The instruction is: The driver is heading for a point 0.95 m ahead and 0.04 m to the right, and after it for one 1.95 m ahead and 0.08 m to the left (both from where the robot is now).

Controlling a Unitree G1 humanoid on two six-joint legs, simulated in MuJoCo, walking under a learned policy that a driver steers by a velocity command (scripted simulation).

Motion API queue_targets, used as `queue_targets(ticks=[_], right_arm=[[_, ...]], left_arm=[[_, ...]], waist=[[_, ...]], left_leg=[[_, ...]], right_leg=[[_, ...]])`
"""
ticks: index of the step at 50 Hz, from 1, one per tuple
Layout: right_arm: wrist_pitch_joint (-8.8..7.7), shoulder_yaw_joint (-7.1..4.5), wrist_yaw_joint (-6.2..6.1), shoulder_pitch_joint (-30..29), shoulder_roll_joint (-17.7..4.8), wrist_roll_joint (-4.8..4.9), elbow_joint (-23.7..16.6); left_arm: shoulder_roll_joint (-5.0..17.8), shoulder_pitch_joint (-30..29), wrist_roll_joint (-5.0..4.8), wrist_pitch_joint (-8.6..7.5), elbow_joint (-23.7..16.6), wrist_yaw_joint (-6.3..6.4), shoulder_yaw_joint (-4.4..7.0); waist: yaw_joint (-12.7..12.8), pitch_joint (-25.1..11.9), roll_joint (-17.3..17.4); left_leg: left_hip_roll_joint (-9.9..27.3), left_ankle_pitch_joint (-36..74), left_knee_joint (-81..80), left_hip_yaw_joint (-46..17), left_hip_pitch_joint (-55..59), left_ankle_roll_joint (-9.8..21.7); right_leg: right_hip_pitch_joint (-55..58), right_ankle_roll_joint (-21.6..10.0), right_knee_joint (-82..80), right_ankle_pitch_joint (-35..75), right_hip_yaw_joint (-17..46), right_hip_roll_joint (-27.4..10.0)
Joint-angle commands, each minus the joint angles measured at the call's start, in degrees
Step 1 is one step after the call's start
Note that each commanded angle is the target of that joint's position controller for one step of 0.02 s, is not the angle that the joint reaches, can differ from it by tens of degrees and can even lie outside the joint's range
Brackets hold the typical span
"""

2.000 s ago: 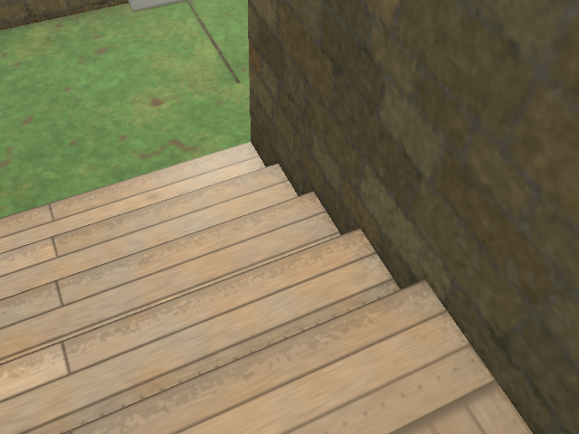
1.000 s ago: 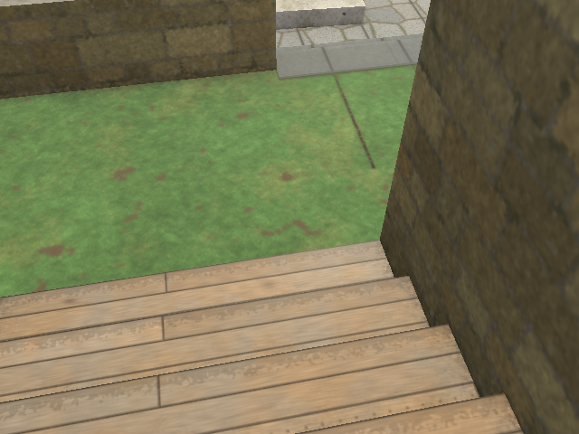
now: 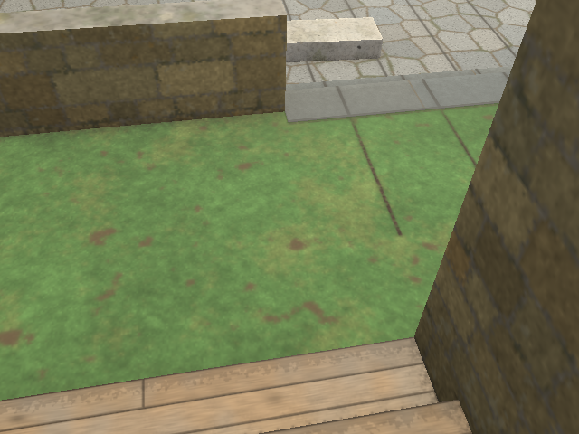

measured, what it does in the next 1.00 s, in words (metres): goes down: right foot 0.15 m lower, then left foot 0.15 m lower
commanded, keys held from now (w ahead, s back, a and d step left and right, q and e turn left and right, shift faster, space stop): w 1.00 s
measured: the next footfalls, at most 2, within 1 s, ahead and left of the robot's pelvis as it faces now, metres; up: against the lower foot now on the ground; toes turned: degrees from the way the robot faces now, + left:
right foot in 0.14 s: +0.23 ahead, -0.14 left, -0.15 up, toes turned +0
left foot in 0.74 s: +0.53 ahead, +0.08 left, -0.31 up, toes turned -4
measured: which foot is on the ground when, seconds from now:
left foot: down 0.00-0.14, up 0.16-0.72, down 0.74-1.00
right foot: up 0.00-0.12, down 0.14-0.76, up 0.78-1.00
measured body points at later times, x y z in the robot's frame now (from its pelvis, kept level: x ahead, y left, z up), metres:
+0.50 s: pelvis +0.26 -0.07 -0.12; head +0.26 -0.09 +0.32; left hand +0.18 +0.18 -0.26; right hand +0.39 -0.32 -0.25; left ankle +0.44 +0.14 -0.78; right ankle +0.19 -0.14 -0.85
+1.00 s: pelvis +0.53 -0.01 -0.27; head +0.55 -0.01 +0.18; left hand +0.64 +0.24 -0.40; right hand +0.47 -0.23 -0.42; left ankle +0.49 +0.08 -1.00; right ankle +0.63 -0.19 -0.90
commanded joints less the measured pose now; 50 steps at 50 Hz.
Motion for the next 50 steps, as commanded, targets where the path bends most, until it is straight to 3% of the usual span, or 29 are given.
queue_targets(ticks=[1,5,7,8,9,10,11,12,13,14,15,17,19,21,24,28,33,35,37,38,39,40,41,42,43,44,45,48,50], right_arm=[[1.29,-1.64,-0.71,2.48,-7.41,0.72,-1.44],[3.06,-2.77,-1.12,1.67,-9.39,-0.24,-1.64],[2.19,-2.44,0.01,0.53,-8.15,0.19,0.04],[1.06,-1.55,1.06,4.14,-2.90,0.00,1.79],[-0.22,-1.12,1.51,13.73,-3.06,0.98,0.74],[-1.44,-0.89,1.68,11.03,-5.93,2.82,-4.22],[-0.86,-1.10,0.92,0.67,-7.67,3.22,-6.82],[0.81,-1.62,-0.70,-6.68,-9.22,2.34,-8.20],[2.08,-1.34,-1.46,-6.76,-8.16,1.36,-9.11],[2.24,-2.70,-1.26,-5.37,-9.93,0.39,-8.28],[2.11,-3.15,-0.96,-4.46,-9.88,-0.11,-7.55],[1.88,-3.13,-0.52,-6.05,-6.22,-2.38,-9.02],[1.45,-2.68,0.53,-4.82,-4.84,-1.54,-9.22],[1.33,-3.92,1.41,-11.53,-8.26,-0.42,-12.20],[1.20,-3.67,2.96,-19.26,-6.25,-2.45,-15.19],[0.83,-3.25,4.62,-23.75,-4.91,-3.01,-17.25],[-0.40,-2.40,6.25,-29.07,-4.72,-0.74,-19.61],[-0.67,-2.68,6.05,-25.14,-5.40,0.06,-17.57],[-0.75,-4.29,5.50,-8.30,-7.38,-0.74,-11.15],[-0.43,-5.30,5.24,4.91,-10.30,-2.07,-6.68],[0.01,-4.51,5.44,8.92,-11.74,-0.93,-5.12],[1.46,-4.72,5.12,10.42,-12.38,0.46,-5.07],[1.67,-5.56,4.62,9.40,-15.85,1.39,-3.73],[1.87,-4.99,3.79,4.98,-13.50,1.37,-3.32],[0.95,-2.71,3.64,-1.85,-7.90,-0.72,-5.19],[0.13,-1.89,4.04,-7.12,-6.88,-1.52,-5.64],[-1.26,-0.44,4.41,-11.34,-2.69,-1.71,-6.41],[-2.08,-1.59,1.92,-9.52,-7.69,-1.61,-4.72],[-1.50,-2.45,1.11,-5.81,-10.94,-2.03,-3.02]], left_arm=[[0.11,-8.75,-0.98,-0.27,-6.50,-1.49,-0.50],[3.23,-4.10,-2.21,-0.34,-5.89,-1.47,0.32],[8.08,18.70,-0.18,-0.19,2.50,-0.60,2.72],[8.26,29.61,0.68,-0.08,7.04,-1.19,2.21],[8.20,28.05,-0.32,0.70,7.44,-1.64,1.16],[13.06,28.94,-1.73,1.58,7.94,-1.61,2.95],[9.31,26.02,-1.94,2.20,8.49,-0.86,1.91],[5.71,19.08,-0.48,2.21,7.44,-0.04,0.46],[6.94,14.54,0.13,1.04,7.17,0.06,0.05],[3.70,7.51,0.96,-1.09,5.36,-0.35,-1.04],[2.94,6.51,1.39,-1.98,5.75,-0.39,-1.43],[5.43,11.32,-0.59,-2.01,7.89,1.45,-0.74],[7.26,17.19,-0.07,-1.53,10.91,2.83,0.12],[4.76,19.80,-1.94,-1.94,12.17,3.07,-0.21],[2.23,23.95,-2.71,-1.57,13.66,4.21,-1.27],[2.22,23.30,-1.71,-0.26,12.86,4.49,-1.53],[3.65,25.04,-1.69,2.10,12.49,5.13,-0.74],[4.14,23.30,-2.46,2.74,13.02,6.01,-0.40],[3.51,20.63,-2.54,2.11,14.52,5.20,-0.65],[1.09,23.85,-2.06,0.51,15.71,3.12,-0.61],[-0.14,30.06,-3.31,-1.38,14.93,1.98,-1.62],[3.85,28.08,-4.12,-2.71,13.28,1.69,-1.26],[3.84,21.57,-5.42,-3.38,9.22,1.89,-1.47],[3.27,14.05,-5.43,-2.43,7.33,3.13,-1.24],[4.96,10.83,-4.19,-0.52,6.78,4.48,-0.76],[2.56,11.07,-2.84,1.00,6.64,4.88,-1.04],[3.36,12.63,-2.60,1.22,7.94,4.57,0.07],[1.57,6.70,1.18,-0.48,5.34,3.63,0.37],[-0.14,8.63,0.30,-0.48,5.97,2.26,-0.20]], waist=[[-2.58,7.98,7.17],[0.14,7.84,6.62],[9.72,-0.50,3.58],[11.84,-7.60,-8.05],[6.80,-11.33,-17.99],[8.43,-18.77,-22.92],[8.59,-10.47,-9.66],[7.26,-1.91,1.82],[4.19,2.21,2.39],[0.03,6.40,6.60],[-0.81,7.39,1.69],[0.16,6.00,-1.84],[-0.29,-0.22,-3.18],[1.50,1.31,-1.23],[4.25,4.73,-3.01],[6.01,6.44,-1.83],[9.76,9.25,-2.35],[8.10,9.02,-2.56],[0.33,3.10,1.78],[-3.50,-4.96,11.28],[-2.69,-14.63,19.65],[-3.73,-17.91,21.60],[-3.24,-15.49,21.10],[-1.40,-8.25,12.30],[1.65,-1.53,2.21],[5.32,3.71,2.47],[8.66,7.14,1.30],[6.86,6.10,8.41],[7.47,-1.48,8.24]], left_leg=[[8.82,20.90,-5.83,-8.88,-11.20,7.39],[12.22,32.61,8.68,-15.16,2.74,7.74],[6.54,35.30,35.36,-9.34,-6.15,3.95],[-2.87,-6.56,64.13,-6.68,-25.34,0.14],[-1.98,-17.69,76.28,-11.07,-40.80,-2.54],[-1.51,-13.09,76.34,-10.94,-47.59,-4.27],[2.50,-4.11,65.62,-5.79,-53.55,-4.67],[5.59,4.39,61.48,-2.68,-50.36,-3.36],[7.00,7.12,60.47,-3.41,-46.45,-3.49],[9.93,20.13,42.28,-10.07,-41.02,-2.04],[10.29,22.32,37.49,-9.46,-36.72,-1.67],[10.56,31.18,21.62,-6.56,-32.87,-4.12],[10.32,39.38,21.81,-5.91,-31.49,-4.70],[11.37,47.52,12.78,-9.75,-39.92,-3.27],[8.13,62.85,-1.64,-7.01,-35.00,-2.33],[5.47,68.19,-6.26,-3.79,-23.63,-1.55],[6.01,52.09,-16.10,-4.05,-27.71,-3.47],[8.46,51.25,-24.49,-4.26,-22.84,-1.88],[7.20,56.88,-28.87,0.59,1.43,1.59],[13.16,76.49,-16.71,-4.76,27.50,6.79],[22.56,83.71,-2.95,-15.18,45.62,13.36],[24.73,72.25,-4.65,-19.52,45.16,15.07],[29.01,48.03,-13.45,-28.62,42.29,19.83],[29.10,27.78,-22.54,-35.08,31.71,20.11],[28.51,20.27,-25.83,-35.66,15.46,18.10],[26.30,20.46,-25.37,-34.96,1.47,17.28],[21.06,23.44,-23.23,-27.00,-7.29,12.90],[12.59,43.57,-25.90,-12.23,-16.46,9.77],[13.84,47.24,-22.00,-12.31,-11.81,11.04]], right_leg=[[10.30,0.84,-6.87,-0.99,-4.02,3.75],[9.54,-0.82,-15.73,-17.79,-1.80,-0.52],[37.26,-3.58,-17.27,-10.18,-5.81,-0.37],[58.60,-7.33,-3.41,10.21,0.05,-7.53],[67.76,-11.28,7.93,19.11,8.20,-12.49],[70.15,-19.51,-5.33,-15.21,25.83,-20.49],[61.90,-19.79,-15.67,-43.24,27.51,-19.01],[47.26,-16.23,-21.05,-57.19,25.68,-16.52],[36.07,-17.54,-21.22,-56.95,30.49,-17.93],[23.96,-14.91,-17.57,-50.84,25.73,-14.62],[17.88,-12.64,-16.65,-42.60,19.76,-11.30],[16.51,-13.07,-17.93,-28.92,12.16,-6.45],[21.86,-14.50,-14.98,-21.16,12.54,-7.32],[29.00,-12.27,-11.83,-30.03,11.77,-6.52],[25.13,-9.38,-8.62,-38.14,7.21,-3.14],[17.88,-8.20,-2.86,-40.55,4.84,-0.96],[28.56,-10.87,9.56,-38.78,10.76,-1.75],[30.66,-10.18,16.41,-32.01,10.76,-2.82],[23.16,-7.89,34.55,-23.47,6.53,0.90],[4.12,-4.13,57.39,-43.74,3.27,8.39],[-13.40,-0.71,78.17,-78.96,4.69,12.09],[-19.25,0.35,83.49,-78.82,5.87,9.14],[-28.49,0.71,83.42,-72.83,2.67,8.37],[-31.37,1.54,79.41,-65.41,-1.92,5.17],[-25.01,0.72,74.02,-56.45,-0.63,1.98],[-19.77,0.40,70.82,-54.64,-0.27,0.42],[-16.40,-0.70,57.38,-45.53,3.35,-1.67],[-2.52,1.29,26.41,-27.52,-1.58,-1.98],[4.10,2.13,26.88,-17.16,-1.78,-1.36]])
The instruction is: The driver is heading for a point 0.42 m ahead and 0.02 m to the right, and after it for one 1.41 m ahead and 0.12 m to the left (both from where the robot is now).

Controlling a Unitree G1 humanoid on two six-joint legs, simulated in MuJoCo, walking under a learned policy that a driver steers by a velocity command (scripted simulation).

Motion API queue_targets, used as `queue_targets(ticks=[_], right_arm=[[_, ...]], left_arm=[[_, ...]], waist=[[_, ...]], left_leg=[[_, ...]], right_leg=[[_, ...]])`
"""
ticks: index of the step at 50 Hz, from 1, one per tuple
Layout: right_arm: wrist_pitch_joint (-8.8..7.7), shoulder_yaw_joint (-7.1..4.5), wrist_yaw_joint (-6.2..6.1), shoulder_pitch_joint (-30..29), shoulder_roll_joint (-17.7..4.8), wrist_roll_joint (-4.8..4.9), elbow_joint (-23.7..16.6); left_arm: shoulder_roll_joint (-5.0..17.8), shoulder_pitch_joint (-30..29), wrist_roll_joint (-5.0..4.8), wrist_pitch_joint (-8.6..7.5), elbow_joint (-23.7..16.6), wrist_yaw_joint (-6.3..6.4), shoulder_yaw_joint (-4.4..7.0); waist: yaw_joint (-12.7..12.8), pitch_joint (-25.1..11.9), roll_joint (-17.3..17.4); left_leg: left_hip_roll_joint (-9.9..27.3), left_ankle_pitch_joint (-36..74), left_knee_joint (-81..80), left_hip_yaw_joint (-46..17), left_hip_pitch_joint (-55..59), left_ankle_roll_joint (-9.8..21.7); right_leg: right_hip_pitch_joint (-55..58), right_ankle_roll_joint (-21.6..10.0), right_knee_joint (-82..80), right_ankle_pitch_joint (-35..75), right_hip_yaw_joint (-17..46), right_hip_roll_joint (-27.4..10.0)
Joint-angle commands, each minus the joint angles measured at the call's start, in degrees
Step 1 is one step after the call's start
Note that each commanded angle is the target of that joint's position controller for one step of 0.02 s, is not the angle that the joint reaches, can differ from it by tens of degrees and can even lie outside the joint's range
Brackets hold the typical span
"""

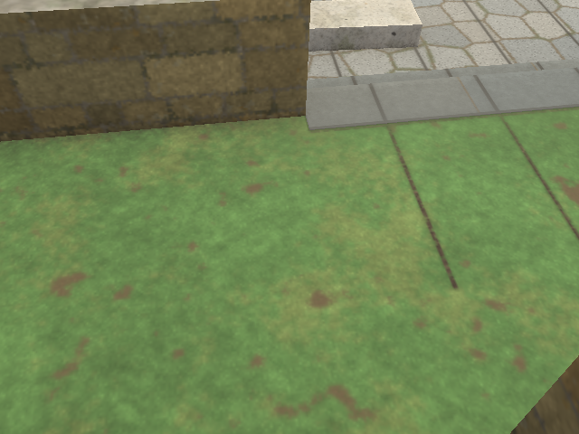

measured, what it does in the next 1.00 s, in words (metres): goes down: right foot 0.15 m lower, then left foot 0.15 m lower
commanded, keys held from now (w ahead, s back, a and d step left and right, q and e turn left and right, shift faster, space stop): w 0.30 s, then no key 0.70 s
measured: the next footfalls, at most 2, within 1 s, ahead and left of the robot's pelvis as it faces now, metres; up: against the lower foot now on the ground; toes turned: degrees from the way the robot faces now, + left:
right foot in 0.30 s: +0.32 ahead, -0.17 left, -0.15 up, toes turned -1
left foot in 0.88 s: +0.56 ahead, +0.04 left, -0.31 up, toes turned +9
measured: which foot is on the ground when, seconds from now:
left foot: down 0.00-0.30, up 0.32-0.86, down 0.88-1.00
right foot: up 0.00-0.28, down 0.30-0.90, up 0.92-1.00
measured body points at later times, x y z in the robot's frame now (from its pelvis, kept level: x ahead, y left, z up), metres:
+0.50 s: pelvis +0.29 -0.10 -0.15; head +0.31 -0.12 +0.29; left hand +0.30 +0.14 -0.29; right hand +0.32 -0.35 -0.31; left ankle +0.29 +0.09 -0.76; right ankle +0.28 -0.17 -0.88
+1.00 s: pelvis +0.47 -0.04 -0.30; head +0.50 -0.03 +0.15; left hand +0.45 +0.20 -0.45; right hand +0.59 -0.25 -0.44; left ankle +0.53 +0.05 -1.03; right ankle +0.36 -0.18 -0.82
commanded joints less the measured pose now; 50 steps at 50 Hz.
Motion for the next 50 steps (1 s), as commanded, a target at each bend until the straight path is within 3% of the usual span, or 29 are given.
queue_targets(ticks=[1,3,5,11,13,14,15,16,17,18,19,20,21,22,24,26,27,28,29,30,34,40,42,44,45,46,47,49,50], right_arm=[[-1.28,-2.60,-2.07,-0.85,-10.66,1.40,-2.76],[-1.48,-2.38,-1.96,3.20,-9.77,1.88,-2.65],[-0.82,-1.70,-2.91,1.66,-8.31,1.27,-4.02],[1.48,-2.91,-3.15,3.49,-9.82,1.85,-3.98],[1.50,-3.32,-2.90,2.71,-10.10,1.51,-3.34],[1.14,-3.10,-2.41,1.17,-10.03,1.49,-2.56],[0.26,-2.98,-1.67,2.15,-8.27,2.26,-1.33],[-1.05,-2.07,-1.11,11.68,-2.75,3.25,0.11],[-2.30,-1.87,-1.04,15.94,-5.63,4.62,-1.52],[-2.40,-2.21,-1.93,8.69,-7.93,5.72,-5.18],[-0.50,-3.28,-3.81,-0.57,-10.39,5.29,-6.19],[1.29,-3.07,-4.96,-2.95,-8.49,4.87,-7.44],[2.09,-3.74,-5.05,-1.46,-10.85,3.23,-6.56],[2.21,-4.27,-4.68,0.09,-10.77,1.73,-5.27],[1.81,-4.17,-3.75,-2.41,-6.83,1.03,-6.59],[2.10,-2.90,-3.00,-7.33,-3.50,0.35,-9.55],[2.27,-3.07,-2.33,-5.50,-4.95,1.01,-8.94],[2.66,-2.87,-1.82,-3.92,-4.86,0.48,-8.64],[1.70,-3.42,-1.20,-10.35,-7.44,1.28,-11.06],[1.51,-3.19,-0.76,-14.46,-6.99,1.03,-12.05],[0.33,-2.28,1.46,-21.14,-4.49,-0.96,-13.65],[-0.62,-1.60,3.05,-28.06,-4.67,2.27,-16.31],[-0.82,-2.42,3.10,-22.61,-5.51,2.64,-14.01],[0.20,-4.15,2.21,-6.49,-8.02,1.86,-6.59],[1.01,-5.33,1.84,4.89,-11.74,0.78,-2.78],[1.58,-4.37,2.23,4.07,-11.46,0.51,-1.92],[2.34,-2.82,2.63,-0.54,-7.40,1.48,-2.51],[2.75,-1.42,2.43,-9.28,-6.66,1.39,-3.90],[2.91,-1.96,1.53,-13.86,-9.71,-0.44,-5.21]], left_arm=[[2.03,2.36,-0.77,-0.60,-2.42,-1.55,0.53],[4.08,-8.36,-0.29,-1.33,-6.13,-2.22,0.70],[2.94,-13.59,1.38,-2.02,-8.00,-4.13,0.09],[2.99,-13.92,-1.25,-0.70,-10.03,-5.40,-0.11],[6.29,-4.64,-1.41,-1.02,-6.81,-4.22,1.67],[8.58,7.62,-0.56,-1.36,-1.98,-4.10,3.03],[11.12,21.74,0.26,-0.87,2.82,-4.29,3.88],[12.02,26.22,1.04,-0.38,4.82,-5.09,2.98],[13.92,24.77,-1.17,1.83,4.53,-4.97,3.59],[14.16,21.61,-2.60,2.70,4.23,-4.79,3.88],[8.54,9.74,-1.22,2.46,1.14,-4.16,1.92],[7.53,2.52,-0.13,1.24,0.57,-3.71,1.38],[6.71,-0.72,-0.83,-0.24,-0.99,-3.11,1.21],[4.63,-0.69,-0.83,-0.95,-0.14,-2.75,0.94],[3.16,1.77,-0.22,-1.57,1.93,-1.03,0.15],[3.00,5.34,0.90,-0.89,4.51,0.24,0.00],[5.65,5.30,1.37,-0.87,4.39,0.54,0.71],[7.55,5.83,0.02,-0.99,4.55,1.06,1.63],[7.90,10.75,-1.99,-1.37,6.05,1.75,2.35],[5.10,14.71,-2.69,-1.23,7.74,2.29,1.81],[0.93,16.07,-1.52,-0.33,7.69,4.16,0.57],[4.01,13.88,-1.73,2.49,4.74,3.08,1.85],[3.56,14.13,-1.04,2.44,4.86,3.16,1.98],[-0.89,16.41,0.00,1.66,6.20,1.81,0.95],[-3.25,16.82,-0.31,1.22,6.41,0.77,0.32],[-3.18,22.91,-2.56,1.13,7.09,-0.13,-0.59],[-0.69,22.56,-3.07,0.92,5.72,-0.47,-0.62],[-1.86,14.46,-2.97,2.32,1.96,0.67,-1.38],[-2.81,10.74,-3.30,3.52,0.01,2.02,-1.82]], waist=[[2.27,-1.56,5.84],[-2.02,2.62,3.70],[-3.85,4.60,3.59],[-6.00,7.36,5.43],[-1.37,5.62,5.38],[4.27,1.18,3.32],[9.64,-3.92,-0.96],[6.49,-10.27,-16.16],[4.10,-16.28,-22.07],[3.87,-14.85,-18.15],[1.30,-2.34,-0.99],[-2.56,1.15,-2.94],[-4.26,2.94,2.21],[-4.51,1.49,0.80],[-4.77,0.86,-1.31],[-3.73,-2.97,-4.52],[-4.55,-5.34,-3.53],[-4.43,-5.81,-2.79],[-1.00,-3.69,-4.08],[0.81,-2.03,-3.49],[3.46,1.26,-1.53],[6.94,5.53,-1.14],[4.39,5.60,0.23],[0.20,0.49,6.51],[-3.91,-6.07,12.21],[-2.56,-17.95,16.21],[-1.25,-21.93,13.01],[2.19,-16.16,4.57],[3.82,-12.06,4.80]], left_leg=[[14.14,27.79,-6.35,-14.06,3.01,10.72],[14.90,17.56,-3.49,-17.22,10.04,9.78],[9.72,5.84,-2.33,-10.66,-4.28,7.81],[10.35,7.74,10.00,-13.68,2.81,7.35],[9.91,17.83,22.09,-13.68,6.93,6.21],[7.02,20.70,34.54,-10.38,2.19,4.34],[1.81,3.20,57.58,-7.85,-11.33,0.99],[-3.93,-32.61,82.12,-9.31,-31.48,-2.16],[-1.89,-30.33,88.57,-11.68,-38.08,-3.41],[0.27,-20.80,79.49,-9.55,-42.73,-3.28],[3.89,-9.22,71.65,-7.38,-38.32,-2.55],[6.22,-5.66,69.41,-8.39,-33.60,-3.47],[8.14,2.84,58.44,-11.33,-29.69,-2.89],[9.09,4.28,54.86,-11.34,-27.72,-2.43],[11.34,12.17,34.77,-8.84,-23.27,-3.64],[12.06,13.54,27.60,-7.87,-19.92,-4.30],[11.16,18.01,29.09,-7.05,-16.99,-4.43],[10.30,18.98,28.02,-6.44,-17.99,-4.25],[9.56,28.21,23.32,-7.75,-27.64,-4.05],[9.99,30.90,20.17,-8.75,-32.03,-3.20],[7.32,50.70,4.74,-4.23,-20.87,-3.74],[9.16,43.17,-13.60,-6.22,-16.14,-3.74],[8.72,42.88,-19.86,-4.26,-8.43,-2.75],[8.42,58.68,-19.34,0.70,13.23,-0.71],[15.61,83.90,-8.24,-3.28,33.41,3.05],[24.94,92.63,4.02,-9.86,47.24,11.54],[25.81,83.82,4.75,-12.80,44.14,14.32],[26.84,60.70,-2.38,-17.56,26.24,16.47],[30.43,50.03,-8.64,-23.46,14.24,18.99]], right_leg=[[1.69,0.04,-10.42,18.81,3.65,-2.14],[-7.62,-2.03,-21.92,22.68,4.11,-1.57],[9.40,-1.94,-35.38,36.71,0.28,0.70],[15.72,-0.51,-45.46,23.08,0.28,0.44],[24.31,-1.98,-49.70,17.46,-0.90,-0.70],[38.76,-2.58,-50.40,21.71,-4.90,1.03],[57.58,-5.40,-42.62,29.51,-1.77,-3.34],[74.35,-10.03,-24.24,46.60,4.26,-10.54],[74.24,-14.19,-29.05,37.77,17.87,-15.69],[69.64,-17.65,-42.01,8.75,27.55,-19.41],[51.01,-14.12,-50.57,0.55,26.66,-15.98],[39.91,-14.80,-49.94,9.85,28.58,-18.42],[32.55,-11.68,-47.23,18.63,23.04,-15.22],[32.65,-10.90,-44.97,28.01,18.77,-13.04],[30.74,-9.18,-45.37,35.15,9.92,-7.02],[34.75,-9.07,-43.94,52.37,7.95,-7.43],[34.88,-9.42,-42.90,54.55,7.11,-7.54],[37.68,-8.27,-42.82,55.28,5.43,-7.33],[43.18,-8.75,-40.73,37.46,4.52,-6.53],[46.26,-8.14,-39.47,31.79,5.87,-6.58],[33.84,-6.18,-35.08,13.77,0.49,-1.34],[34.42,-11.97,-24.95,-0.88,8.91,-2.88],[31.45,-10.97,-18.20,-0.01,9.69,-1.58],[22.53,-6.92,-1.61,-6.33,3.92,3.36],[7.65,-2.61,15.27,-27.26,-0.41,7.68],[-1.53,2.00,37.21,-56.31,-0.22,9.26],[-5.07,4.11,39.71,-55.13,1.92,3.83],[-3.22,6.58,33.34,-50.29,0.10,-0.23],[0.43,7.30,31.78,-42.51,0.28,-0.81]])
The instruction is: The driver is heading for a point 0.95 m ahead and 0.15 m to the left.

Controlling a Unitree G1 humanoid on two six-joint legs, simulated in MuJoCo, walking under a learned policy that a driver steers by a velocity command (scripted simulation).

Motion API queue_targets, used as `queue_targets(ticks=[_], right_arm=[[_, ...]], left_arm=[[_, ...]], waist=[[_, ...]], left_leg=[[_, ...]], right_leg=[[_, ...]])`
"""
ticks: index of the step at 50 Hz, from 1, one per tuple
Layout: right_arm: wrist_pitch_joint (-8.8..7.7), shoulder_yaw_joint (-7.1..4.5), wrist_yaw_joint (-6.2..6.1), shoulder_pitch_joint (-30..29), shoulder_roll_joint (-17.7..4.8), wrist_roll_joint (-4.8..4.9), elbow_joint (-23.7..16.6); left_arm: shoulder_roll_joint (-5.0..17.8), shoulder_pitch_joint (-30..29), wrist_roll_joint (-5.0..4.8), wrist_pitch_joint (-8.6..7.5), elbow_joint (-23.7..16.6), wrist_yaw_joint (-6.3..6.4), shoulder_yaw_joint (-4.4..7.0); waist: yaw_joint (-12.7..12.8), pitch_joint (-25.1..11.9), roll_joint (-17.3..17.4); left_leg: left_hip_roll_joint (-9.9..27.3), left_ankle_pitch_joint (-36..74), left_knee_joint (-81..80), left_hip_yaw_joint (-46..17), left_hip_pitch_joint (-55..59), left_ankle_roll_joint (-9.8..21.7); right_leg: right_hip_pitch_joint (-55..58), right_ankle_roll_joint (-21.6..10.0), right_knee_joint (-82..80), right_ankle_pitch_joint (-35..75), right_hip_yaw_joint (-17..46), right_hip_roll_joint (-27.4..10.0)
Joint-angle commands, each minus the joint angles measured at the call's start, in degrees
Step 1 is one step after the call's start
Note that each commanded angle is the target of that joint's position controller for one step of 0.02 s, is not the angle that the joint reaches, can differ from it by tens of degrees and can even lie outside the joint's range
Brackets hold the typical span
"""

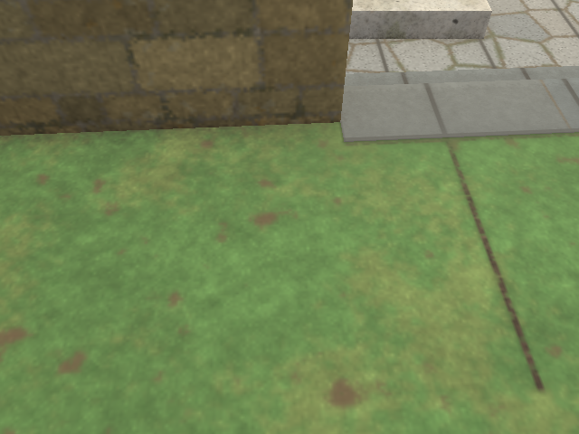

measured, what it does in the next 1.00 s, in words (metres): walks ahead: right foot 0.15 m higher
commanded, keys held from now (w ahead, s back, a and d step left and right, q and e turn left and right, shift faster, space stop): no key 0.64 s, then w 0.36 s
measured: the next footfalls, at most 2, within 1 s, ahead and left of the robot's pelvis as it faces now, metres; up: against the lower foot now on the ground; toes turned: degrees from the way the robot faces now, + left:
right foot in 0.22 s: +0.01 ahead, -0.16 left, +0.15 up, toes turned -1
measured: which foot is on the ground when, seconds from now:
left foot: down 0.00-1.00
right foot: up 0.00-0.20, down 0.22-0.94, up 0.96-1.00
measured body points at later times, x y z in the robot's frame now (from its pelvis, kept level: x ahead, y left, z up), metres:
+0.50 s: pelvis +0.03 -0.03 +0.00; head +0.03 -0.04 +0.45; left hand +0.12 +0.18 -0.13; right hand +0.09 -0.25 -0.15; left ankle +0.05 +0.07 -0.73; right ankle +0.01 -0.17 -0.59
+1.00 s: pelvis +0.15 -0.07 +0.01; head +0.17 -0.08 +0.46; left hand +0.35 +0.13 -0.09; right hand +0.02 -0.28 -0.13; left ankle +0.05 +0.06 -0.73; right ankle +0.07 -0.18 -0.63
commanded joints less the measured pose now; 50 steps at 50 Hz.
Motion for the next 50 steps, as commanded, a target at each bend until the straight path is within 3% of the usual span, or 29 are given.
queue_targets(ticks=[1,3,5,6,8,12,14,16,17,18,19,20,22,24,25,27,29,31,32,33,35,37,38,39,40,42,44,47,50], right_arm=[[0.39,-1.01,-1.52,1.94,-9.57,-3.10,-3.22],[0.13,-0.72,-2.30,-0.63,-9.32,-3.38,-4.73],[0.57,-0.08,-3.50,4.52,-6.18,-2.81,-2.79],[0.82,0.28,-4.09,6.52,-5.10,-2.54,-1.93],[1.16,0.42,-4.95,9.08,-4.84,-2.36,-0.89],[1.39,-0.22,-5.44,8.96,-5.54,-2.02,-1.62],[1.81,-0.41,-5.49,6.09,-5.57,-1.38,-2.84],[2.85,-0.84,-5.30,-0.13,-6.51,0.50,-4.93],[3.17,-1.01,-5.19,0.41,-6.12,0.99,-5.77],[3.35,-0.95,-5.31,1.41,-5.69,1.03,-5.83],[3.46,-0.33,-5.38,5.17,-3.08,0.43,-3.93],[3.47,0.43,-5.10,12.47,-0.21,-0.79,-0.45],[2.12,1.20,-4.00,21.35,1.42,-2.49,4.84],[1.03,1.20,-3.29,20.84,-0.96,-2.69,5.16],[1.26,-0.03,-3.37,17.98,-5.16,-2.43,4.64],[1.38,0.03,-4.45,7.32,-5.82,-2.00,0.19],[2.01,0.92,-5.05,-1.02,-4.52,-1.98,-2.23],[2.24,1.43,-4.94,-0.88,-3.00,-1.28,-1.74],[2.01,1.47,-4.97,3.26,-2.84,-1.21,-0.31],[1.72,0.18,-4.88,12.58,-5.05,0.25,2.95],[1.22,0.06,-4.40,21.11,-1.04,-0.69,7.36],[0.74,-0.55,-4.10,24.74,-0.72,-1.19,7.18],[0.46,-0.39,-4.13,20.19,-1.29,-1.73,4.67],[0.78,-1.44,-4.39,18.45,-4.46,-1.90,3.38],[0.54,-1.54,-4.85,18.25,-4.10,-1.46,2.98],[-0.96,-1.86,-5.31,17.69,-4.95,-0.36,2.27],[-2.40,-2.51,-4.87,23.58,-5.80,0.51,4.71],[-3.75,-2.39,-4.42,35.06,-2.80,-0.14,8.64],[-3.81,-2.77,-5.09,39.35,-2.66,0.24,9.70]], left_arm=[[2.66,-0.59,-0.29,1.99,-5.65,2.39,-0.19],[2.99,-2.19,1.92,3.26,-6.50,3.62,0.19],[4.59,-1.09,1.66,2.34,-5.57,4.07,1.50],[3.05,-1.16,1.62,1.91,-5.42,4.04,1.31],[0.65,-2.08,1.82,1.36,-6.31,3.60,0.70],[-0.20,-5.16,2.36,0.48,-8.46,2.72,-0.06],[0.24,-4.55,2.01,0.21,-7.59,2.72,0.16],[-0.12,-5.28,2.70,0.22,-7.09,2.45,-0.14],[3.43,-7.88,2.96,-0.18,-7.19,2.68,0.52],[4.92,-10.03,3.63,-1.27,-8.23,2.63,0.65],[3.24,-12.59,3.38,-2.23,-8.78,2.11,0.11],[1.23,-15.43,1.97,-2.78,-9.30,1.55,-0.13],[-2.14,-15.10,-0.58,-3.01,-8.83,0.71,-0.15],[-3.92,-10.42,0.31,-2.29,-8.39,0.47,-0.72],[-4.73,-6.98,0.95,-1.70,-8.75,0.16,-1.36],[-2.54,-9.85,1.30,0.09,-10.04,0.27,-1.31],[-2.48,-8.27,2.47,1.02,-7.97,0.75,-1.14],[-3.79,-7.12,2.71,0.05,-5.24,1.12,-1.28],[-2.43,-8.82,2.37,-0.90,-4.39,1.49,-0.65],[3.60,-14.15,1.26,-2.79,-5.88,1.27,0.92],[-1.46,-13.00,0.19,-4.26,-5.50,0.15,0.40],[-2.11,-15.52,-0.83,-4.61,-6.41,-0.46,0.63],[-6.45,-16.96,0.01,-3.77,-7.64,-0.73,-0.64],[-3.47,-17.81,-0.97,-3.09,-8.47,-0.98,0.23],[-1.81,-20.90,-0.82,-3.32,-8.94,-1.12,0.77],[-1.42,-21.98,0.02,-4.97,-8.25,-1.79,1.36],[-1.77,-23.60,1.45,-6.68,-8.08,-2.35,1.65],[-2.90,-31.81,1.44,-8.33,-10.75,-3.52,1.70],[-4.02,-38.30,0.71,-8.56,-13.05,-5.12,1.02]], waist=[[-0.60,-9.17,0.78],[0.77,-6.04,3.77],[-0.77,-3.10,3.57],[-1.13,-2.61,7.26],[-1.54,-3.15,10.25],[-1.79,-4.31,9.96],[-0.50,-2.69,6.69],[1.85,2.98,0.20],[-0.30,7.57,-8.28],[-2.26,10.39,-9.98],[-5.06,10.78,-6.57],[-7.99,9.15,-2.57],[-8.24,3.42,3.88],[-5.70,-1.35,7.35],[-3.13,-4.43,8.86],[-1.44,-1.42,4.26],[0.96,1.99,0.18],[1.61,6.07,0.54],[-0.55,8.61,-0.69],[-6.08,13.62,-1.36],[-6.84,4.46,2.72],[-8.77,1.34,4.41],[-7.21,0.83,11.63],[-6.36,7.19,6.62],[-6.97,10.29,4.24],[-6.45,13.32,1.66],[-8.80,10.83,1.88],[-13.35,6.57,6.79],[-14.03,4.38,8.72]], left_leg=[[26.95,32.37,-5.47,-23.37,10.10,17.90],[22.84,27.78,-7.91,-18.27,0.61,14.39],[17.41,14.64,-5.44,-14.90,0.67,11.40],[16.18,13.75,-5.35,-14.03,0.43,11.08],[16.24,13.32,-4.53,-14.55,1.81,11.58],[15.45,15.70,-2.38,-13.78,1.69,10.58],[12.33,13.33,-1.82,-7.21,-3.14,6.77],[7.37,8.76,0.65,1.00,-8.09,1.05],[3.18,1.87,5.29,5.50,-7.51,-1.57],[2.04,-1.91,9.55,5.59,-0.34,-2.54],[3.17,2.28,10.10,4.49,7.78,-2.34],[5.08,10.33,8.51,5.09,14.93,-2.06],[11.64,24.59,3.99,3.89,21.97,0.86],[18.55,33.94,1.70,-3.88,21.47,8.19],[21.03,23.08,0.27,-8.13,18.25,10.84],[23.40,1.35,-6.26,-14.00,9.71,10.19],[18.13,-3.60,-8.01,-7.09,-2.03,5.13],[11.35,2.52,-6.38,5.38,-5.32,-1.32],[9.62,8.90,-4.72,9.13,-1.00,-3.21],[6.96,12.16,2.71,9.91,7.62,-4.03],[9.89,12.57,6.96,8.02,18.14,-2.06],[12.72,8.76,7.74,4.18,22.33,0.12],[21.00,0.53,-4.09,-8.30,23.92,5.18],[22.54,-16.50,-9.85,-10.50,21.59,6.46],[21.09,-21.20,-11.49,-10.54,19.05,5.64],[18.70,-16.80,-11.58,-6.81,18.08,3.68],[17.27,-10.29,-9.16,-5.35,25.61,2.97],[17.71,-0.58,-6.78,-9.23,40.22,4.83],[19.78,8.05,-2.97,-13.40,48.44,6.01]], right_leg=[[-8.63,2.76,1.64,8.43,-0.18,-3.87],[-2.54,1.68,-0.44,8.49,-1.49,-2.27],[-5.99,1.17,-6.11,23.31,0.92,-1.77],[-5.88,1.12,-7.10,25.00,-0.44,-1.17],[-6.44,1.20,-7.24,24.89,-0.91,-1.09],[-0.98,0.25,-16.36,19.61,-2.72,-2.01],[5.03,-1.05,-21.34,19.35,-6.19,-0.22],[8.50,-3.97,-36.87,28.89,-6.31,0.44],[2.88,-6.78,-48.36,36.33,1.01,-0.96],[-8.95,-9.80,-57.56,35.01,13.36,-4.58],[-16.22,-10.74,-57.48,35.66,16.08,-4.22],[-19.32,-9.28,-50.98,38.34,10.85,-1.75],[-17.94,-4.15,-32.74,36.21,0.50,3.46],[-15.18,-1.83,-11.48,5.43,-0.11,3.07],[-10.95,-1.31,-9.65,5.59,-0.46,0.02],[-8.19,-0.86,-20.85,21.28,3.55,-5.21],[3.54,-1.24,-30.16,26.59,0.62,-4.11],[10.39,-2.98,-43.68,36.17,-3.00,-2.05],[6.54,-3.75,-48.93,45.18,-2.47,-0.44],[-7.60,-7.05,-48.99,49.23,6.86,-1.48],[-9.20,-6.88,-44.57,48.13,2.89,-1.04],[-14.58,-6.95,-37.69,40.49,1.15,0.85],[-15.79,-4.54,-35.77,22.51,-3.81,0.46],[-19.43,-5.00,-40.42,20.79,-2.13,-0.58],[-17.47,-4.92,-43.07,20.18,-3.69,-0.52],[-16.47,-5.15,-45.06,24.37,-4.46,-0.42],[-18.34,-6.09,-47.35,27.19,-4.86,-0.55],[-25.11,-7.36,-46.40,26.37,-4.90,0.57],[-28.95,-6.24,-51.71,22.50,-2.21,0.36]])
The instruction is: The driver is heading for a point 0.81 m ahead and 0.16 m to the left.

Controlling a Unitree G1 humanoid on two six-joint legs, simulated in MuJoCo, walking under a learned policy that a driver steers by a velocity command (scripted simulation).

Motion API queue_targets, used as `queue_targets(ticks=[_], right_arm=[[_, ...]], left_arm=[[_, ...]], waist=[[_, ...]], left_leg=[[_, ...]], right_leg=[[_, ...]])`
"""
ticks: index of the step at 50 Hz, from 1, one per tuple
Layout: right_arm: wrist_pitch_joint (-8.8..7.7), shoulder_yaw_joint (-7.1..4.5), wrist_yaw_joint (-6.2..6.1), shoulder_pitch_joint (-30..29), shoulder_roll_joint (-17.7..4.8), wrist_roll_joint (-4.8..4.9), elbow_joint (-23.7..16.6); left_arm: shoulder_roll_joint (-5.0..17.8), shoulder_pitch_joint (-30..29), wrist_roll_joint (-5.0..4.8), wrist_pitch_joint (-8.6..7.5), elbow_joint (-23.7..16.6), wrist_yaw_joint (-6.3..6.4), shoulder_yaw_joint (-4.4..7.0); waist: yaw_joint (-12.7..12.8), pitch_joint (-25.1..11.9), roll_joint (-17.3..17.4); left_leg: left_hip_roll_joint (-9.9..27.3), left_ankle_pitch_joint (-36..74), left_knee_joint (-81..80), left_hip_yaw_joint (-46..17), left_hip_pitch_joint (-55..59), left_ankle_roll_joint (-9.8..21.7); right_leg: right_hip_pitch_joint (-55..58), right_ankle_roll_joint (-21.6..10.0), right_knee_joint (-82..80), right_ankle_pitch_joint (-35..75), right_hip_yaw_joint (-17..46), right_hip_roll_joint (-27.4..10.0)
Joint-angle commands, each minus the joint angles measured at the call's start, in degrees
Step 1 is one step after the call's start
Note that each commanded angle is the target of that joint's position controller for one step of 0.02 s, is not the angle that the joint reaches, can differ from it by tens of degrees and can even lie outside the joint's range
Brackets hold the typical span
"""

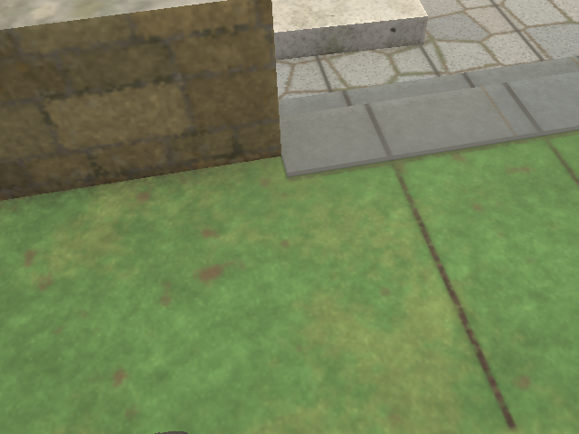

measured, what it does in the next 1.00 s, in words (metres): walks ahead: right foot, then left foot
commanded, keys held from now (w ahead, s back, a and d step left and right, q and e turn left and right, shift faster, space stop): w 0.40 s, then w+q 0.14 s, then s+q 0.40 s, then w+q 0.06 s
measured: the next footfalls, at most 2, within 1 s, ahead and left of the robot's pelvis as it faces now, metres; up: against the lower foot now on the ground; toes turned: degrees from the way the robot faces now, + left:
right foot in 0.10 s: +0.08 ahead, -0.13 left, +0.00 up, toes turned -1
left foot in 0.48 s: +0.44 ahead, +0.10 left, +0.00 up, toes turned +0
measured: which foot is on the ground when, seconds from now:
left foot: down 0.00-0.10, up 0.12-0.46, down 0.48-1.00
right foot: up 0.00-0.08, down 0.10-0.50, up 0.52-0.98, down 1.00-1.00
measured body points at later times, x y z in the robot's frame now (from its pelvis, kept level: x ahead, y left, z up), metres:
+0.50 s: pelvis +0.26 +0.00 -0.04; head +0.30 +0.02 +0.41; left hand +0.23 +0.27 -0.19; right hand +0.47 -0.25 -0.12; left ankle +0.40 +0.09 -0.75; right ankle +0.05 -0.13 -0.74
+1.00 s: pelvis +0.42 -0.01 -0.02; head +0.45 -0.01 +0.43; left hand +0.56 +0.28 -0.11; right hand +0.59 -0.27 -0.13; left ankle +0.40 +0.10 -0.75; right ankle +0.52 -0.10 -0.75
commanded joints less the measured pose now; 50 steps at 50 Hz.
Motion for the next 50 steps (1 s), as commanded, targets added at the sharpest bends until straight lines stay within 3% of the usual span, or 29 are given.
queue_targets(ticks=[1,2,3,4,5,6,7,8,9,10,11,13,17,20,22,24,25,26,27,28,30,32,34,35,39,44,48,49,50], right_arm=[[0.69,-1.11,-0.65,7.41,-4.66,0.68,0.60],[1.58,-1.81,-0.36,1.31,-8.19,0.48,-1.42],[1.49,-2.58,0.24,-0.12,-10.82,1.05,-2.20],[0.85,-2.54,0.72,-4.24,-10.61,0.45,-3.82],[0.01,-2.01,1.43,-7.21,-8.32,-0.97,-5.57],[-2.08,-0.53,2.56,-5.43,-2.33,-1.58,-7.95],[-3.88,-1.23,3.51,-4.58,-3.99,0.51,-7.56],[-3.86,-1.42,3.28,-7.82,-4.41,1.99,-8.40],[-3.58,-1.46,2.31,-10.10,-4.22,2.32,-9.36],[-2.78,-1.42,1.13,-10.04,-3.89,1.28,-9.20],[-2.01,-1.63,0.25,-8.01,-3.80,0.85,-9.62],[-0.94,-1.46,-0.33,-7.50,-3.36,1.75,-11.57],[-1.15,-0.18,0.30,-20.09,-4.20,0.51,-17.91],[0.32,-0.29,1.66,-25.65,-5.78,1.72,-19.77],[0.92,-0.82,2.71,-24.22,-7.83,1.01,-19.56],[1.34,-2.70,3.28,-12.46,-11.56,0.96,-16.02],[1.55,-3.98,2.90,-4.16,-16.21,1.42,-14.58],[0.97,-4.18,3.85,-1.76,-20.05,0.62,-13.14],[0.82,-2.77,4.20,-4.04,-13.72,-0.18,-15.16],[0.44,-2.02,3.95,-11.62,-12.26,-0.59,-16.83],[0.01,-1.29,3.98,-20.32,-11.28,-1.20,-19.38],[0.19,-0.84,4.05,-21.27,-10.33,-1.47,-20.02],[0.45,-1.10,3.54,-20.31,-11.74,-1.43,-20.08],[0.64,-1.63,2.83,-18.93,-13.16,-0.83,-19.93],[3.09,-2.37,0.84,-17.03,-14.79,0.29,-20.28],[5.64,-2.61,-0.31,-18.50,-14.97,-0.18,-21.93],[6.80,-2.65,-1.76,-20.75,-13.90,0.50,-23.94],[6.79,-2.54,-1.31,-22.50,-13.83,0.76,-24.80],[6.63,-2.01,-0.97,-21.36,-11.78,0.17,-25.45]], left_arm=[[-1.91,-13.47,-0.14,-1.12,-7.51,-2.08,-1.63],[-1.87,-6.49,-0.38,0.17,-5.50,-2.19,-1.87],[1.12,-0.32,-0.54,2.25,-2.96,-1.60,-1.14],[5.92,8.11,-1.22,3.61,-0.94,-0.62,0.43],[12.82,17.82,-1.17,4.21,0.62,0.41,2.47],[21.99,25.48,0.13,4.27,2.11,0.68,3.72],[20.11,30.62,1.50,3.96,2.40,0.71,3.53],[17.72,25.02,0.96,3.33,2.02,0.67,2.90],[14.77,17.64,-0.06,2.92,0.84,0.22,1.89],[12.14,12.14,-0.25,2.76,0.17,-0.23,0.98],[9.50,9.43,0.13,2.78,0.35,-0.63,0.12],[7.21,10.24,0.52,2.55,1.96,-0.48,-0.85],[11.52,8.99,0.39,1.82,2.73,1.95,-0.36],[16.13,15.06,-0.84,1.25,5.23,2.29,0.71],[16.63,17.29,-1.85,1.01,6.33,2.09,0.63],[15.85,18.91,-0.53,1.49,7.03,1.80,0.15],[13.47,19.69,1.51,1.39,6.19,1.45,-0.78],[5.90,26.79,0.82,0.26,4.82,0.30,-3.16],[12.37,23.41,-0.34,-1.04,5.26,-0.34,-1.65],[14.84,15.68,-1.26,-1.42,2.13,-0.07,-1.12],[13.60,11.56,1.25,-0.59,0.77,1.49,-1.07],[12.31,14.01,1.85,1.36,-0.20,2.30,-0.75],[10.72,15.11,2.34,2.55,-1.28,2.93,-0.72],[11.68,12.44,1.68,2.71,-2.85,3.15,-0.52],[11.44,5.66,1.66,4.43,-6.07,3.65,-0.47],[13.16,1.12,0.98,6.90,-8.21,4.69,0.48],[13.71,3.81,0.64,5.89,-8.35,3.49,0.72],[13.70,5.85,0.35,5.49,-7.78,2.74,0.74],[15.58,7.21,1.07,5.48,-7.63,2.77,1.16]], waist=[[0.19,3.48,1.84],[4.49,1.03,1.82],[6.69,-1.95,0.84],[11.58,-4.83,0.11],[16.79,-9.77,-8.90],[17.32,-17.44,-29.26],[18.51,-18.24,-20.89],[16.13,-8.33,-14.84],[13.07,-1.94,-10.71],[9.84,-0.31,-6.51],[6.76,-0.11,-5.49],[3.80,1.70,-8.27],[3.70,5.61,-8.05],[5.16,1.98,-9.21],[4.39,1.50,-8.67],[-1.29,-4.56,-8.61],[-3.77,-9.88,-2.08],[1.83,-20.78,16.05],[-0.18,-20.02,10.79],[0.72,-7.44,7.35],[4.84,-2.29,-5.51],[8.03,-3.09,-4.87],[9.35,-3.61,-3.49],[8.96,-4.44,-3.67],[7.24,-5.92,-0.65],[6.70,-3.17,1.64],[7.37,-5.48,3.37],[8.72,-6.33,2.29],[8.29,-7.68,-2.51]], left_leg=[[9.10,13.08,1.48,-17.99,23.31,10.55],[8.37,9.08,1.21,-15.10,10.38,10.47],[7.95,8.93,2.51,-14.05,-2.41,10.64],[6.27,11.35,8.05,-10.42,-13.27,8.91],[0.98,8.53,25.21,-2.49,-26.92,4.71],[-4.78,-19.15,48.59,-1.37,-40.33,1.90],[-6.53,-18.68,57.20,-10.65,-47.59,1.26],[-4.45,-15.34,61.86,-9.97,-54.91,1.49],[-2.78,-10.23,64.31,-8.18,-56.12,1.57],[-1.16,-4.99,64.30,-7.38,-53.36,1.96],[-0.46,-1.73,62.94,-7.37,-48.81,2.19],[0.54,0.22,59.64,-8.16,-45.72,2.49],[-0.45,14.81,27.60,-5.79,-30.68,3.15],[-4.14,17.43,18.43,-3.99,-20.94,3.94],[-6.31,14.74,13.51,-2.22,-18.61,5.17],[-10.23,13.00,13.00,0.70,-1.16,7.90],[-1.24,12.76,12.88,-12.27,13.61,11.89],[12.90,-6.03,-1.40,-46.78,27.74,23.29],[12.02,-16.14,-8.32,-54.61,28.31,21.84],[10.73,-5.53,-7.65,-45.20,18.90,18.85],[7.26,29.87,-6.17,-29.78,1.40,16.58],[4.23,47.60,-5.48,-21.91,-4.64,15.65],[2.53,56.51,-4.75,-17.08,-7.75,15.96],[2.66,58.06,-4.33,-16.69,-7.17,16.45],[1.01,49.90,-1.85,-16.98,-7.23,13.99],[1.71,41.96,3.12,-23.93,-8.61,12.65],[-0.12,34.19,6.04,-30.60,-4.15,10.53],[-2.05,24.37,7.27,-30.84,-6.94,9.22],[-5.69,8.23,13.13,-28.46,-13.69,7.31]], right_leg=[[-23.09,0.66,-32.19,-16.63,7.84,-4.11],[-3.97,1.56,-40.61,-14.06,3.38,-1.36],[13.55,2.60,-35.26,-3.48,-1.40,2.13],[26.79,1.64,-30.50,2.31,0.61,1.13],[41.60,-1.89,-27.79,12.88,11.21,-7.06],[51.00,-10.78,-35.01,33.15,34.88,-22.02],[52.11,-18.26,-39.35,26.48,44.99,-25.68],[48.90,-17.80,-39.64,24.40,39.66,-23.57],[40.05,-16.02,-39.11,28.60,33.87,-21.14],[32.50,-13.87,-38.85,34.14,28.03,-19.34],[25.69,-12.30,-39.95,35.43,23.99,-17.19],[17.97,-11.50,-43.89,31.14,22.06,-16.46],[4.81,-7.55,-50.03,26.78,10.75,-9.61],[11.12,-6.93,-50.28,26.39,11.44,-11.95],[18.83,-5.11,-45.38,34.29,10.24,-13.59],[17.86,-2.83,-28.67,45.69,5.85,-10.71],[6.48,-0.52,-9.34,31.58,2.06,-7.09],[-10.00,1.81,11.57,-11.36,5.23,2.43],[-15.73,0.05,15.47,-14.72,12.49,0.21],[-20.91,-0.47,15.90,-10.94,10.54,-1.94],[-12.67,-0.16,8.75,-6.02,9.80,-6.13],[-5.91,1.49,2.74,-5.94,9.80,-6.36],[-3.87,3.77,-3.88,-3.87,8.31,-3.87],[-4.20,4.95,-7.37,-1.60,8.58,-2.82],[-2.83,7.06,-17.07,8.09,9.42,-0.37],[-2.71,8.16,-19.78,3.54,11.24,0.59],[3.24,6.67,-33.12,4.88,12.35,0.45],[9.79,4.71,-39.51,11.35,11.08,-0.58],[18.10,1.46,-41.34,15.85,16.52,-7.87]])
